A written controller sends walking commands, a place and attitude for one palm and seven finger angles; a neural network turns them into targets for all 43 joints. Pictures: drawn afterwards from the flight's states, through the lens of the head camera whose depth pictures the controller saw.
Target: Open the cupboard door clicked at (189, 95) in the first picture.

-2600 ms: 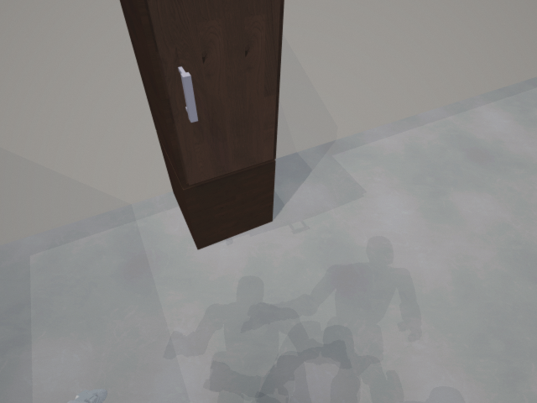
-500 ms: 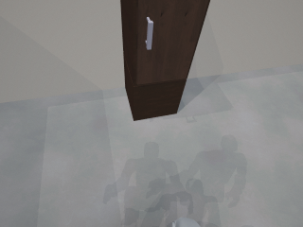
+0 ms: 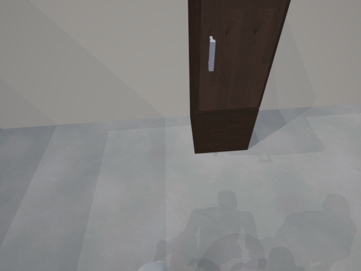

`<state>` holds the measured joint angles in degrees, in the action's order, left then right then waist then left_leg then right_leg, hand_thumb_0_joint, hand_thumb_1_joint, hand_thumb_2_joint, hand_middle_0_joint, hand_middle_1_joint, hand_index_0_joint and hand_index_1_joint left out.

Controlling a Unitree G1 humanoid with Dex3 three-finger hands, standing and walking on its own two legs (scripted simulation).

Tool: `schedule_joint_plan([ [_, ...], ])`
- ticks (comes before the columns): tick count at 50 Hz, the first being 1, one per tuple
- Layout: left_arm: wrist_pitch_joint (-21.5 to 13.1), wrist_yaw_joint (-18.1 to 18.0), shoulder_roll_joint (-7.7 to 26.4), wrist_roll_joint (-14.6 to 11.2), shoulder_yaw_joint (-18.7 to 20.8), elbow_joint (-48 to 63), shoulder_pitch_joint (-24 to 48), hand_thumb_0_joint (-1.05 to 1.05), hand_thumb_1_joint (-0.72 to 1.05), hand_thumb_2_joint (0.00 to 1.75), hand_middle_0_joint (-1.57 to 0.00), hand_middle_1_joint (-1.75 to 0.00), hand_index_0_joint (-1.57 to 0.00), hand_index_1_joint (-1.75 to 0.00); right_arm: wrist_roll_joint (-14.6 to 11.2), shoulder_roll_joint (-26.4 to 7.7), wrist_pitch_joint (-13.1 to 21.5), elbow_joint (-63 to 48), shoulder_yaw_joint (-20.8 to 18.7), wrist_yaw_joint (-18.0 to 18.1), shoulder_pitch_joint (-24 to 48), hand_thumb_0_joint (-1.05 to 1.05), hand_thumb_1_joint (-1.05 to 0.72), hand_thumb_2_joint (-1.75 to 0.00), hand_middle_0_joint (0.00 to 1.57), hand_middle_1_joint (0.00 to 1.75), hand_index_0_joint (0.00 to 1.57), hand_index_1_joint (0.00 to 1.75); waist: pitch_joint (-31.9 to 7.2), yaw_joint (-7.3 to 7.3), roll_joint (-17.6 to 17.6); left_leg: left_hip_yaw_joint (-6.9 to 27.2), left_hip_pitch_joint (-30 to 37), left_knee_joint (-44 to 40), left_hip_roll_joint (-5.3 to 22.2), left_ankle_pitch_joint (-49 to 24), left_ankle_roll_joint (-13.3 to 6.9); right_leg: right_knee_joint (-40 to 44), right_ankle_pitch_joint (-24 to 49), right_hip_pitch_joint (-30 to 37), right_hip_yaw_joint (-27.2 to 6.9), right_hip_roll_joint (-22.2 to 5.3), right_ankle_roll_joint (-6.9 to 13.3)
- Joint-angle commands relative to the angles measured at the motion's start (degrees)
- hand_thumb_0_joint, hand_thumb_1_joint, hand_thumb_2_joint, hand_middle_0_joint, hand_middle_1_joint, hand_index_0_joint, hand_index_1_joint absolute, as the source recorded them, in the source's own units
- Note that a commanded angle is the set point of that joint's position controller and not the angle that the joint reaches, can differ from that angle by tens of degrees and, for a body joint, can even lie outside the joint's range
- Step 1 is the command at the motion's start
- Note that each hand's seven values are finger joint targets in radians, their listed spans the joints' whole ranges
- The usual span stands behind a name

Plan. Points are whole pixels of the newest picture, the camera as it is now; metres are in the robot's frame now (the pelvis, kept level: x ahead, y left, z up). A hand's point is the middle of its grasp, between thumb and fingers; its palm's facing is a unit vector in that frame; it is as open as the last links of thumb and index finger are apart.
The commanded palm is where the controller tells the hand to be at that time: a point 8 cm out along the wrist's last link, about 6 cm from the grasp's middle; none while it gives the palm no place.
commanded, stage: take the last steps up to it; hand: left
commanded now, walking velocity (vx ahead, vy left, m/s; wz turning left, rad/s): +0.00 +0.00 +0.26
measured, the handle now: (211, 53) +0.97 -0.08 +0.00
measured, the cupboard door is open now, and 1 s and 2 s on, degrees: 0 0 0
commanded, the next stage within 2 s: come to a stop and stand still in 1.38 s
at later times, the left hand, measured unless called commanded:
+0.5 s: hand out of the picture +0.01 +0.20 -0.19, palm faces +0.06 -0.99 -0.12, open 7.4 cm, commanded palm none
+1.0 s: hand (158, 233) +0.26 +0.09 -0.18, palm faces -0.01 -0.98 -0.20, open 7.3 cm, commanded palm none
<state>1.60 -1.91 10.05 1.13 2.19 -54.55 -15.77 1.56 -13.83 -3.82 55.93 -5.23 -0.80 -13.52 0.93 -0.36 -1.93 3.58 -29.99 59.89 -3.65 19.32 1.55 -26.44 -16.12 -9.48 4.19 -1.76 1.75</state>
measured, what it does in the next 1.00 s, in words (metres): walks ahead: left foot, then right foot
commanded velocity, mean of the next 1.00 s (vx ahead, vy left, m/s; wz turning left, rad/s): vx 0.29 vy -0.15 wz -0.08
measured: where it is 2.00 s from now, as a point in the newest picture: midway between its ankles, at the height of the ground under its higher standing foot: (224, 236)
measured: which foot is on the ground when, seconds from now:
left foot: up 0.00-0.26, down 0.28-0.74, up 0.76-1.00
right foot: down 0.00-0.28, up 0.30-0.70, down 0.72-1.00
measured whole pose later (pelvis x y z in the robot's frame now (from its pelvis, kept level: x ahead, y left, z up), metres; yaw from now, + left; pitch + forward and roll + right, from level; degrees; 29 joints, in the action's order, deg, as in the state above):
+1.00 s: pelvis +0.22 -0.09 -0.01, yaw -2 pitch -1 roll -2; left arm -2.3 -1.0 9.0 1.6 2.3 -62.3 -14.0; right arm 1.9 -9.8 0.3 59.4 -3.9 0.0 -12.8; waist 1.1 -1.4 -1.7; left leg -5.5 -29.8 60.7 8.0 18.3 0.7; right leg -25.1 -14.0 -10.7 10.7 1.9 4.5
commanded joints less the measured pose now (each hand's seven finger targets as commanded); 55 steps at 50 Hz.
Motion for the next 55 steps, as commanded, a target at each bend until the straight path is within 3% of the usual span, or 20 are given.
schedule_joint_plan([
  [1, -2.8, -0.4, 8.9, 0.1, 1.7, 3.3, -0.8, 0.00, 0.90, 0.90, -0.20, -0.30, -0.20, -0.30, -0.3, -2.7, 0.8, -2.2, -0.2, 0.4, 0.3, 0.00, -0.90, -0.90, 0.20, 0.30, 0.20, 0.30, 2.3, 0.14, 9.5, -1.3, -3.0, 5.9, 3.2, -0.6, 1.8, 8.8, 19.2, 0.9, -8.4, -13.4, 5.1],
  [8, -3.2, 0.6, 8.6, 1.0, 1.1, -3.0, -9.7, 0.00, 0.90, 0.90, -0.20, -0.30, -0.20, -0.30, 0.1, 0.0, 2.9, -2.2, 1.6, 0.3, 5.8, 0.00, -0.90, -0.90, 0.20, 0.30, 0.20, 0.30, 3.1, 4.00, 13.6, -7.9, 5.4, -18.1, 5.9, 5.4, 0.1, 12.8, 1.0, 2.4, -12.2, -13.5, 7.3],
  [12, -2.8, 1.2, 7.4, 0.0, 1.2, -5.0, -7.3, 0.00, 0.90, 0.90, -0.20, -0.30, -0.20, -0.30, -0.1, -0.2, 5.0, 2.5, 2.1, 1.3, -3.7, 0.00, -0.90, -0.90, 0.20, 0.30, 0.20, 0.30, 1.0, -0.41, 9.0, -10.1, 25.4, -37.8, 6.0, -2.8, -1.0, 4.7, -3.6, -6.7, -7.4, -7.9, 3.6],
  [14, -2.8, 2.0, 2.4, -0.1, 0.2, -3.3, -6.2, 0.00, 0.90, 0.90, -0.20, -0.30, -0.20, -0.30, 0.2, -9.8, 5.8, 5.5, -0.2, 2.5, -13.3, 0.00, -0.90, -0.90, 0.20, 0.30, 0.20, 0.30, -0.7, -4.35, -15.3, 15.7, 39.2, -47.0, 27.3, 0.3, -7.8, -18.2, -13.4, -26.1, 3.0, -0.1, -1.8],
  [15, -2.5, 2.2, 4.7, 0.7, 0.6, -1.6, -1.2, 0.00, 0.90, 0.90, -0.20, -0.30, -0.20, -0.30, 0.2, -10.8, 5.3, 5.6, -0.5, 2.8, -14.9, 0.00, -0.90, -0.90, 0.20, 0.30, 0.20, 0.30, 3.4, -5.67, -10.1, 17.9, 35.2, -49.0, 31.2, 1.6, -10.8, -26.6, -15.9, -29.1, -0.2, -0.9, -1.3],
  [18, -1.6, 3.4, 4.5, 1.1, 1.8, -3.4, 0.3, 0.00, 0.90, 0.90, -0.20, -0.30, -0.20, -0.30, 0.4, -4.5, 6.2, 5.5, 1.3, 3.5, -10.1, 0.00, -0.90, -0.90, 0.20, 0.30, 0.20, 0.30, 10.2, -3.13, -7.1, 8.0, 25.3, -50.2, 26.5, -5.5, -9.0, -36.1, -6.2, -29.3, -4.1, -4.2, -2.0],
  [22, -0.8, 4.3, 2.3, 0.9, 1.9, -5.1, -3.2, 0.00, 0.90, 0.90, -0.20, -0.30, -0.20, -0.30, 0.0, -3.1, 7.5, 4.9, 1.7, 3.7, -8.6, 0.00, -0.90, -0.90, 0.20, 0.30, 0.20, 0.30, 8.8, -0.21, -6.4, -2.4, 23.4, -49.8, 21.8, -11.1, -7.5, -37.2, 2.2, -27.6, -2.7, -4.3, -3.6],
  [27, -0.4, 4.9, 2.2, 0.7, 1.7, -2.8, 3.9, 0.00, 0.90, 0.90, -0.20, -0.30, -0.20, -0.30, 0.1, -3.4, 7.6, 6.5, 1.3, 3.7, -12.2, 0.00, -0.90, -0.90, 0.20, 0.30, 0.20, 0.30, 10.0, -1.30, -7.7, -5.8, 26.0, -49.4, 21.8, -15.7, -7.9, -27.6, 5.0, -30.0, -0.3, -5.6, -4.2],
  [32, -1.3, 4.9, 2.7, 0.1, 1.8, -1.9, 8.1, 0.00, 0.90, 0.90, -0.20, -0.30, -0.20, -0.30, 0.8, -5.3, 7.1, 7.5, 0.4, 3.3, -12.5, 0.00, -0.90, -0.90, 0.20, 0.30, 0.20, 0.30, 9.4, -1.78, -9.6, -7.7, 24.2, -45.9, 22.6, -20.5, -6.9, -12.9, 3.3, -18.7, 3.3, -3.4, -2.3],
  [33, -1.7, 4.9, 3.4, 0.2, 2.1, -2.4, 6.6, 0.00, 0.90, 0.90, -0.20, -0.30, -0.20, -0.30, 0.7, -5.9, 7.0, 7.7, 0.2, 3.2, -12.1, 0.00, -0.90, -0.90, 0.20, 0.30, 0.20, 0.30, 7.7, -0.94, -8.8, -7.8, 23.2, -43.1, 22.7, -23.4, -6.6, -11.2, 2.6, -13.8, 4.1, -2.2, -1.6],
  [35, -2.9, 4.4, 6.5, 0.2, 3.0, -6.4, -5.7, 0.00, 0.90, 0.90, -0.20, -0.30, -0.20, -0.30, 0.2, -6.2, 6.9, 7.6, 0.0, 2.9, -10.6, 0.00, -0.90, -0.90, 0.20, 0.30, 0.20, 0.30, -0.5, 5.21, -2.9, -11.4, 20.9, -26.6, 19.1, -30.9, -3.9, -3.9, 5.1, 3.8, 5.3, 1.0, 0.0],
  [36, -3.9, 3.7, 11.4, 0.6, 4.4, -8.9, -14.3, 0.00, 0.90, 0.90, -0.20, -0.30, -0.20, -0.30, -0.3, -4.2, 7.0, 7.3, 0.5, 2.2, -11.6, 0.00, -0.90, -0.90, 0.20, 0.30, 0.20, 0.30, -7.8, 8.90, 7.5, -14.5, 11.4, -10.8, 15.3, -19.6, -2.0, -0.8, 2.0, 17.9, -2.9, -6.3, 2.3],
  [37, -4.1, 2.7, 17.9, 0.3, 5.7, -10.2, -18.6, 0.00, 0.90, 0.90, -0.20, -0.30, -0.20, -0.30, -1.1, 0.9, 7.0, 5.3, 1.7, 2.0, -13.4, 0.00, -0.90, -0.90, 0.20, 0.30, 0.20, 0.30, -14.3, 8.71, 24.4, -12.8, -1.8, 8.7, 6.3, 15.0, -0.3, 5.9, 4.8, 26.6, -26.7, -21.2, 7.2],
  [38, -4.0, 2.1, 17.4, -0.7, 5.3, -9.8, -17.7, 0.00, 0.90, 0.90, -0.20, -0.30, -0.20, -0.30, -1.3, 0.0, 6.6, 3.5, 1.9, 2.1, -9.1, 0.00, -0.90, -0.90, 0.20, 0.30, 0.20, 0.30, -13.8, 8.95, 18.8, -5.0, -3.9, 15.6, 8.1, 15.4, -2.2, 9.4, 5.4, 22.9, -28.9, -22.0, 8.9],
  [39, -4.0, 1.9, 15.4, -0.4, 4.9, -8.7, -11.7, 0.00, 0.90, 0.90, -0.20, -0.30, -0.20, -0.30, -1.5, 0.1, 6.4, 3.9, 1.4, 1.8, -7.7, 0.00, -0.90, -0.90, 0.20, 0.30, 0.20, 0.30, -10.7, 6.84, 19.5, -3.9, -4.0, 18.9, 10.4, 10.5, -2.7, 11.0, -0.4, 16.2, -25.7, -19.8, 8.2],
  [41, -4.0, 1.3, 9.6, -0.3, 3.0, -5.9, -2.1, 0.00, 0.90, 0.90, -0.20, -0.30, -0.20, -0.30, -0.5, 0.3, 6.1, 3.6, 1.1, 1.5, -4.1, 0.00, -0.90, -0.90, 0.20, 0.30, 0.20, 0.30, -1.5, 3.19, 7.2, -4.1, -3.4, 16.9, 13.6, 3.6, -2.5, 11.5, -2.8, 3.2, -17.5, -17.1, 7.8],
  [44, -4.8, 1.0, 5.7, 0.3, 1.3, -5.2, 1.6, 0.00, 0.90, 0.90, -0.20, -0.30, -0.20, -0.30, 0.3, 2.8, 4.2, 4.8, 1.5, 1.2, -7.8, 0.00, -0.90, -0.90, 0.20, 0.30, 0.20, 0.30, 2.4, -1.35, 5.1, -6.4, 2.5, 9.3, 13.2, -0.2, -1.3, 14.6, 2.0, -8.3, -7.1, -13.4, 6.3],
  [49, -5.1, 0.9, 4.8, 0.5, 0.8, -6.4, -1.2, 0.00, 0.90, 0.90, -0.20, -0.30, -0.20, -0.30, 0.3, 2.7, 3.7, 2.4, 1.3, 0.6, -3.2, 0.00, -0.90, -0.90, 0.20, 0.30, 0.20, 0.30, 5.1, -1.19, 7.8, -8.4, 2.3, -3.2, 12.6, -2.0, -0.4, 17.5, 0.1, -9.0, -7.0, -11.5, 8.6],
  [54, -4.9, 1.3, 6.2, 0.6, 1.5, -7.4, -4.0, 0.00, 0.90, 0.90, -0.20, -0.30, -0.20, -0.30, 0.1, 2.5, 5.3, 0.7, 1.4, 0.5, 1.5, 0.00, -0.90, -0.90, 0.20, 0.30, 0.20, 0.30, 4.4, -0.01, 4.1, -10.8, 6.5, -18.2, 10.8, -1.3, -1.1, 13.3, 3.9, -3.4, -8.6, -11.8, 9.7],
  [55, -4.8, 1.5, 6.3, 0.6, 1.6, -7.7, -4.0, 0.00, 0.90, 0.90, -0.20, -0.30, -0.20, -0.30, 0.1, 2.5, 5.7, 1.2, 1.3, 0.7, -0.4, 0.00, -0.90, -0.90, 0.20, 0.30, 0.20, 0.30, 3.6, -1.15, 3.3, -11.5, 9.8, -21.7, 10.2, -2.6, -1.5, 10.9, 4.9, -3.1, -8.0, -11.3, 9.4],
])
